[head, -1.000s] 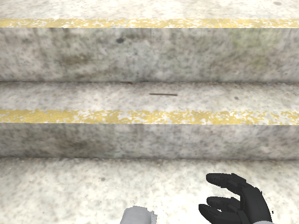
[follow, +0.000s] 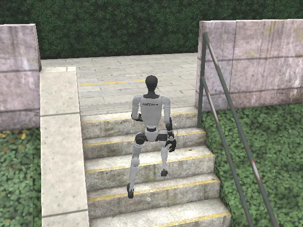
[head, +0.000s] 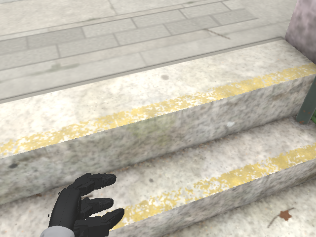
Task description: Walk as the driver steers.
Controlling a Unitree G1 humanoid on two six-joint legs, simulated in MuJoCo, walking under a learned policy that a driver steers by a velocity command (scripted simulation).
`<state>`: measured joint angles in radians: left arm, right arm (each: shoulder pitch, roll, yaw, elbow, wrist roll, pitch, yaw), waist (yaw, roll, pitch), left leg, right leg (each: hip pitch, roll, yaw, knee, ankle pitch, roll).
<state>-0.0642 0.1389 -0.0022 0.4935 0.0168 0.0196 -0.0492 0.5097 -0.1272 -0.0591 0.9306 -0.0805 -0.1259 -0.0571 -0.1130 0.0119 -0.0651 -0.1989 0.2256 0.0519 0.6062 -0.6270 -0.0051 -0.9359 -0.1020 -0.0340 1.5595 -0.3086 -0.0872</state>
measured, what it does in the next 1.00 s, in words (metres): climbs, turning left: right foot, then left foot 0.22 m higher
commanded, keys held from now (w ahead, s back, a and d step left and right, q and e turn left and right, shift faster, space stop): w+q+shift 0.60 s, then q+shift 0.24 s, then e+shift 0.16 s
